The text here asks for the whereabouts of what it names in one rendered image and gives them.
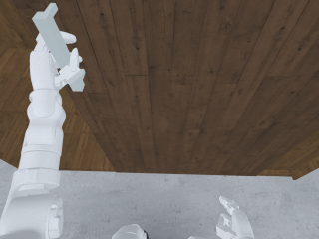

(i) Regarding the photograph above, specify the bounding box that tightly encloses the wardrobe door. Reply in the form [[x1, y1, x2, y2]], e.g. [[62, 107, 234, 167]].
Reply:
[[12, 0, 319, 176], [265, 128, 319, 171]]

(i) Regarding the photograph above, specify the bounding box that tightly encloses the right robot hand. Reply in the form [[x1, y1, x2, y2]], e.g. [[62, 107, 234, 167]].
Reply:
[[216, 196, 254, 239]]

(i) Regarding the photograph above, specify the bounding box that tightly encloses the left robot thigh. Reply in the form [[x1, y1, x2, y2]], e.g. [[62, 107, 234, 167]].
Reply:
[[112, 225, 147, 239]]

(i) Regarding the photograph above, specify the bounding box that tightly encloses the left robot forearm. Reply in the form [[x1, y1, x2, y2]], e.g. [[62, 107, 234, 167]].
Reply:
[[0, 88, 66, 236]]

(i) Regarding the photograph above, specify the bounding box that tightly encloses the left robot upper arm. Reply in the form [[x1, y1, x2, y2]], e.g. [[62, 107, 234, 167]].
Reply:
[[0, 194, 64, 239]]

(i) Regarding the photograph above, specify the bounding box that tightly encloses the handle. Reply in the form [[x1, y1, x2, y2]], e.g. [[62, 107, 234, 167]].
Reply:
[[32, 3, 86, 92]]

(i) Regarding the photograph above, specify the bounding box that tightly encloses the left robot hand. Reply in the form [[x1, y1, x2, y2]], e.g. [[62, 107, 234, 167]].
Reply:
[[30, 31, 83, 92]]

